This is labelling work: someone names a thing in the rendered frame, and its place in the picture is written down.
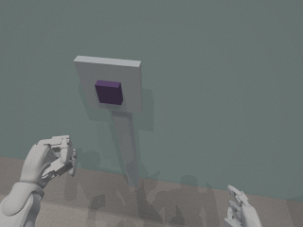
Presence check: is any robot left hand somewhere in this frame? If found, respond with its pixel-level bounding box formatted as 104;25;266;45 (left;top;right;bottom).
20;135;78;189

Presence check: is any panel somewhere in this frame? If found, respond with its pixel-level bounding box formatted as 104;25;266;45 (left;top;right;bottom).
73;55;144;187

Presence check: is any left robot forearm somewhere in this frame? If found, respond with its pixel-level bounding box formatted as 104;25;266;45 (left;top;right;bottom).
0;182;45;227

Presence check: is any robot right hand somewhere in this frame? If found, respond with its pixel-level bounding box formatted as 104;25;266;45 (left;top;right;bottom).
224;184;262;227

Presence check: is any button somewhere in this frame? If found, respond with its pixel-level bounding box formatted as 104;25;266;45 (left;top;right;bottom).
95;80;123;105

